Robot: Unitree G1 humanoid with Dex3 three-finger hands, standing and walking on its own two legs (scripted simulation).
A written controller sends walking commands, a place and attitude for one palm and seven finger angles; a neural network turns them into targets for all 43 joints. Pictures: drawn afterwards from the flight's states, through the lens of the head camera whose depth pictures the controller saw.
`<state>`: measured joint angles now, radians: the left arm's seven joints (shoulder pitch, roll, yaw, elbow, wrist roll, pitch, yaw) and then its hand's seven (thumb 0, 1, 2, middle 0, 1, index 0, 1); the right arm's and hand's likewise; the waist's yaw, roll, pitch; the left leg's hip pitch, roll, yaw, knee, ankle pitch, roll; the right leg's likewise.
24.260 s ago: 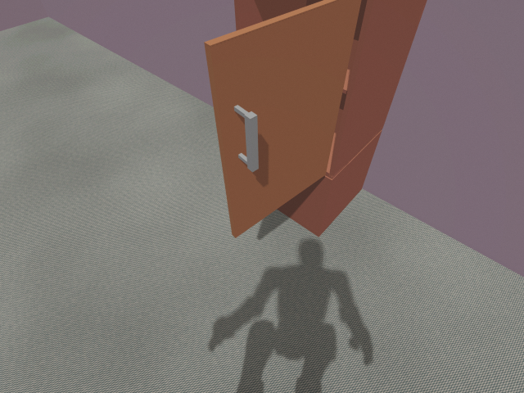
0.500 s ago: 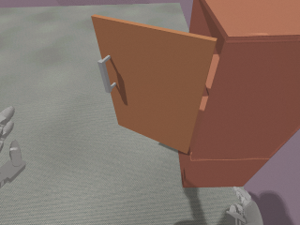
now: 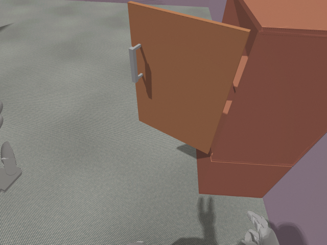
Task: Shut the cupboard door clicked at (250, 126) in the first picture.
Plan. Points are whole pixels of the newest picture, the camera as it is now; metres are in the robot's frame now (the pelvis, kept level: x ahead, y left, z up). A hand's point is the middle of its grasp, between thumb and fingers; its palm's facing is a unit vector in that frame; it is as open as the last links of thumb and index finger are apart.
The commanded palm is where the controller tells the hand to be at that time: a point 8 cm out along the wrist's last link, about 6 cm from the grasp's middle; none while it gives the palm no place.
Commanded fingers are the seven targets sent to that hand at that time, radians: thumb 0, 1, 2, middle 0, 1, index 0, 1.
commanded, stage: step back with the hand held close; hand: left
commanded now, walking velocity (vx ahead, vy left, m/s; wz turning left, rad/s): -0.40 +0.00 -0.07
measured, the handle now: (136, 63) +0.75 +0.18 +0.05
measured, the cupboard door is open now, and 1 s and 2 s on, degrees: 62 62 62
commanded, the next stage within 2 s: stop stepping back and stand still in 0.36 s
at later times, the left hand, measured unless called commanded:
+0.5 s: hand out of the picture +0.10 +0.27 +0.19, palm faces +0.42 -0.78 -0.46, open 7.5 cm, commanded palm +0.07 +0.31 +0.19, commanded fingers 0.00 0.90 0.90 -0.20 -0.30 -0.20 -0.30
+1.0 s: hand out of the picture +0.00 +0.32 +0.19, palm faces +0.52 -0.78 -0.34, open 7.4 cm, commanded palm -0.03 +0.34 +0.19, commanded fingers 0.00 0.90 0.90 -0.20 -0.30 -0.20 -0.30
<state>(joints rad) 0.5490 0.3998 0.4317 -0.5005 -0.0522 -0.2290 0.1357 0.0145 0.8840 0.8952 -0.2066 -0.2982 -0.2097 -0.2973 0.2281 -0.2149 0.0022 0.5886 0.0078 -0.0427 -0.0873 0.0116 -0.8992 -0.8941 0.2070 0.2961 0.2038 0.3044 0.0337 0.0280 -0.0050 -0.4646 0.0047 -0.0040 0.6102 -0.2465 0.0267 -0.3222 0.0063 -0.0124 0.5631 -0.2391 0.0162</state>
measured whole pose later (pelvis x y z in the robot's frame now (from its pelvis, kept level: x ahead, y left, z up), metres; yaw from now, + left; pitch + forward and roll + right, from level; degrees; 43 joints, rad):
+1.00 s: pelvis -0.19 +0.05 -0.01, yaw -3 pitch -1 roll -3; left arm 0.52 0.40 0.45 -0.52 -0.04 -0.21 0.19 0.01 0.88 0.90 -0.21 -0.30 -0.21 -0.30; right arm 0.32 -0.26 -0.02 0.67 -0.01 -0.06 -0.09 0.01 -0.90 -0.89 0.21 0.30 0.20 0.30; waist 0.04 -0.01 -0.09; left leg -0.37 0.04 -0.01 0.69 -0.42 0.02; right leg -0.35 -0.02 -0.04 0.68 -0.43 -0.02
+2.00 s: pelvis -0.18 +0.07 +0.01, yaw -3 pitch +2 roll -1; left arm 0.59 0.43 0.42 -0.47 -0.07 -0.16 0.16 0.01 0.89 0.90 -0.21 -0.30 -0.21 -0.30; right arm 0.20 -0.17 0.03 0.59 0.02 -0.03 -0.07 0.01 -0.90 -0.89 0.21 0.30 0.20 0.30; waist -0.01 -0.01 -0.02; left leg -0.28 0.05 0.11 0.54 -0.29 0.01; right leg -0.19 -0.01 -0.04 0.49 -0.33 0.01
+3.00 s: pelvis -0.23 +0.07 +0.00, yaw -1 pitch +0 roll +0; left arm 0.29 0.17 0.00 0.76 0.00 0.05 0.02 -0.01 0.95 0.89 -0.20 -0.30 -0.20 -0.30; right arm 0.22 -0.25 0.01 0.87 -0.02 0.02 0.01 0.01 -0.90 -0.89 0.20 0.30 0.20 0.30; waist -0.02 -0.03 0.04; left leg -0.34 0.02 0.09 0.56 -0.23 0.03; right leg -0.26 -0.04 -0.07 0.57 -0.32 0.01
